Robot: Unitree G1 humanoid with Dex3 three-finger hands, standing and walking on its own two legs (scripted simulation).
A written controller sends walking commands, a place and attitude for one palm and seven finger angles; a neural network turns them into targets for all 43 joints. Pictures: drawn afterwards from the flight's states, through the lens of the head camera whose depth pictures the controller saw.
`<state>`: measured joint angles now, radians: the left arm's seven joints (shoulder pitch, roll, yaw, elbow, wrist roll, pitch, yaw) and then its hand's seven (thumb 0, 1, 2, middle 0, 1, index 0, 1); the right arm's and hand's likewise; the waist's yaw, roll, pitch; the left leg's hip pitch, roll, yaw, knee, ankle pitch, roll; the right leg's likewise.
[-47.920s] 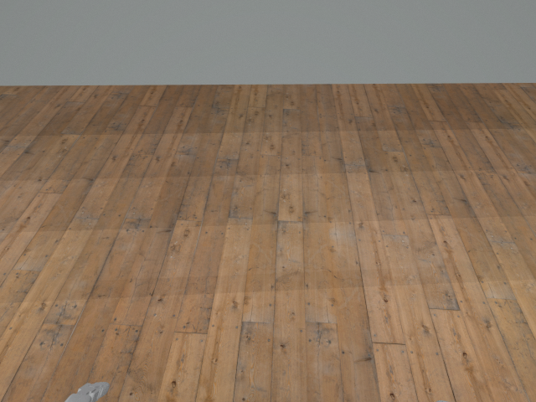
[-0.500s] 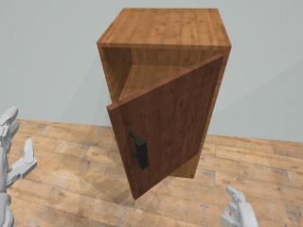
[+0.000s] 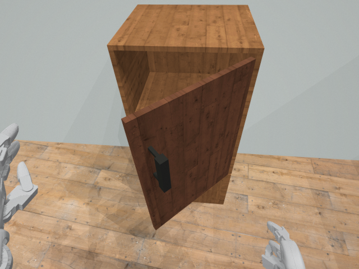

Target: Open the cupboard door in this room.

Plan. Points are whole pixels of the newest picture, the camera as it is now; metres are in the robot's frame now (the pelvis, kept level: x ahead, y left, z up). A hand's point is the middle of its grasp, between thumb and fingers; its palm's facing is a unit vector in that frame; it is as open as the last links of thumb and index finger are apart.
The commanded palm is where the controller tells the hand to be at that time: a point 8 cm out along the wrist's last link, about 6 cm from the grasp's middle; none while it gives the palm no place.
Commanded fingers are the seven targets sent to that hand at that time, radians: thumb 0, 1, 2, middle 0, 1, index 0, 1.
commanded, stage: step back with the hand held close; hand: left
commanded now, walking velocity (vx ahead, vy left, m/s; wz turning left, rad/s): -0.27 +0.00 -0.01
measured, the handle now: (158, 168) +0.36 +0.10 +0.01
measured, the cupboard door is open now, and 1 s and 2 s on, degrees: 44 44 44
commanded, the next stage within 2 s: stop stepping back and stand still in 1.08 s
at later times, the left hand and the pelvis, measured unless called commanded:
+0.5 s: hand out of the picture +0.12 +0.28 +0.15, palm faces +0.43 -0.76 -0.50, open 7.4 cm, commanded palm +0.06 +0.32 +0.17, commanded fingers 0.00 0.90 0.90 -0.20 -0.30 -0.20 -0.30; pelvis -0.08 +0.02 -0.01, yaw +0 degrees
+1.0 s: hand out of the picture +0.04 +0.28 +0.14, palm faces +0.40 -0.77 -0.50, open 7.4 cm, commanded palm -0.02 +0.32 +0.17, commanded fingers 0.00 0.90 0.90 -0.20 -0.30 -0.20 -0.30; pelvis -0.15 +0.01 -0.01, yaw +2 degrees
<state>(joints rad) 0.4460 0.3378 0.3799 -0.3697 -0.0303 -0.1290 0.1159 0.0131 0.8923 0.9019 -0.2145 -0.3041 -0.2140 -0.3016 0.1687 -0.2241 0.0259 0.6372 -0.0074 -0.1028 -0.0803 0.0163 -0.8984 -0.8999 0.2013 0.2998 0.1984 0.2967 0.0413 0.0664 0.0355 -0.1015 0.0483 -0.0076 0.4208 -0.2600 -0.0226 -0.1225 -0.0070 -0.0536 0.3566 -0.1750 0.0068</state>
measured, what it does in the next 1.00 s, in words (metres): walks backwards: right foot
